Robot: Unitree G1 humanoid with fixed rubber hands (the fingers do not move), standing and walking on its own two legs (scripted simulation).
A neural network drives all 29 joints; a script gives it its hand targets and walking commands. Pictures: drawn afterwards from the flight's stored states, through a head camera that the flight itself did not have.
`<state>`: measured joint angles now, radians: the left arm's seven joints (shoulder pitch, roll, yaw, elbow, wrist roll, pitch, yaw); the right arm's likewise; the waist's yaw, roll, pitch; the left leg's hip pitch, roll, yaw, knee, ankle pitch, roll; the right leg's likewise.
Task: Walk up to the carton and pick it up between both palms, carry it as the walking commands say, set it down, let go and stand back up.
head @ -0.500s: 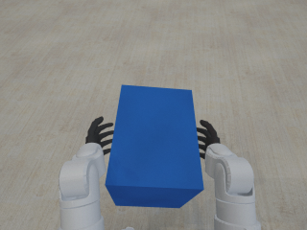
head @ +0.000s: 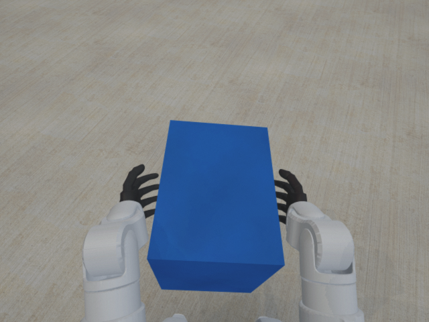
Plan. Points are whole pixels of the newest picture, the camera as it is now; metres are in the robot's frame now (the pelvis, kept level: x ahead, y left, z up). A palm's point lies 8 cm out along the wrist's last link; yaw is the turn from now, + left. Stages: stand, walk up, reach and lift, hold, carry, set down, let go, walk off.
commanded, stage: carry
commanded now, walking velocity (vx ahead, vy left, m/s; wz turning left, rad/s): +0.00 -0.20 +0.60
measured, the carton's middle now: (212, 211) +0.32 +0.01 -0.01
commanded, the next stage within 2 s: none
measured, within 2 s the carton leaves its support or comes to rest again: neither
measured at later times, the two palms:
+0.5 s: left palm (120, 242) +0.24 +0.15 +0.07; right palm (281, 198) +0.32 -0.11 +0.06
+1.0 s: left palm (121, 279) +0.19 +0.14 +0.07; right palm (271, 190) +0.33 -0.09 +0.06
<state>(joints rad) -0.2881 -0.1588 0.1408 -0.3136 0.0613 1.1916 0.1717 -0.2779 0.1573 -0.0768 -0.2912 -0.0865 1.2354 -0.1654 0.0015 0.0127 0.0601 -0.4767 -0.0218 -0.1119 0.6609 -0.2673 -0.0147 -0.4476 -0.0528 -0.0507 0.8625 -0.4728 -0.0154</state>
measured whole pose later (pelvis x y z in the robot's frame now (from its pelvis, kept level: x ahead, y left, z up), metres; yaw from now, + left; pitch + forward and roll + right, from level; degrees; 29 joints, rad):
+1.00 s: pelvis +0.01 -0.14 +0.00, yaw +32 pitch +5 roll -1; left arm -0.29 -0.16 0.14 -0.30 0.06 1.19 0.17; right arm -0.28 0.16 -0.08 -0.28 -0.09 1.24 -0.17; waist -0.01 0.01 0.01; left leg -0.48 -0.02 -0.02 0.71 -0.32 0.03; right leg -0.49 -0.08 -0.15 0.94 -0.52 0.00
